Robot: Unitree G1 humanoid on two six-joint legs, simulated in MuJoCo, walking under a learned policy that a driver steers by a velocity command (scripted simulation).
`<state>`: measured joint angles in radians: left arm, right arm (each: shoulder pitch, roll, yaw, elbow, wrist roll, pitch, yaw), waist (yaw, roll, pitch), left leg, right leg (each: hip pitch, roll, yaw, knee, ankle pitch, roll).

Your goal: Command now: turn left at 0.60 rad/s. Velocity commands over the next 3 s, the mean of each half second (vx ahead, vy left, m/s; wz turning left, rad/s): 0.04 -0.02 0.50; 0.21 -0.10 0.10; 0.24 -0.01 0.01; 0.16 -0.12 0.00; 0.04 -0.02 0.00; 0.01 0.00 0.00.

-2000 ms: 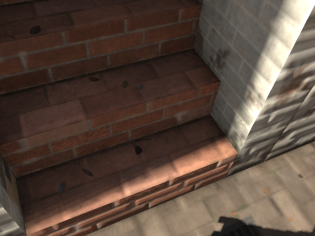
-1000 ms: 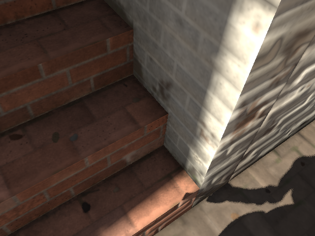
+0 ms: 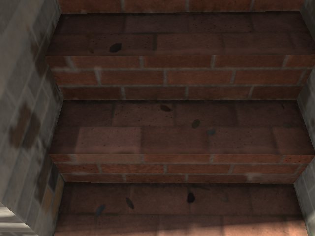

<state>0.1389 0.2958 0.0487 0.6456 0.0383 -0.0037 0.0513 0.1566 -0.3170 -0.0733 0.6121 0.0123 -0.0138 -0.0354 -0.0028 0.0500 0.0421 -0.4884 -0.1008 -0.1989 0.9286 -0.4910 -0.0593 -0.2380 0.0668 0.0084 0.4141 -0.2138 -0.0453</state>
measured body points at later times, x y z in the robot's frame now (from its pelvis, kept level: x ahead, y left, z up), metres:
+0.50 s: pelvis -0.04 +0.03 +0.01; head -0.02 +0.08 +0.45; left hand +0.01 +0.33 -0.12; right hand +0.17 -0.17 -0.07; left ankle -0.07 +0.13 -0.74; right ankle -0.01 -0.10 -0.69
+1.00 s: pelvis +0.01 -0.02 +0.01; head +0.02 -0.03 +0.45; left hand +0.07 +0.25 -0.11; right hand +0.17 -0.23 -0.13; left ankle -0.05 +0.12 -0.74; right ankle +0.02 -0.12 -0.74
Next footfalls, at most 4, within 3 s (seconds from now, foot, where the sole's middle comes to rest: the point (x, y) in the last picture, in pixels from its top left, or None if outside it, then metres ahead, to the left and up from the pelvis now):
0.34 left None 0.00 0.10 -0.78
0.82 right None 0.09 -0.14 -0.78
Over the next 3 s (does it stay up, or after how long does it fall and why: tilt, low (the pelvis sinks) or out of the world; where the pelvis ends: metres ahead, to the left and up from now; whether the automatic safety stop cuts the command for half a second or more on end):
stays up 0.01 -0.05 0.00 its command is cut before an obstacle after 0.4 s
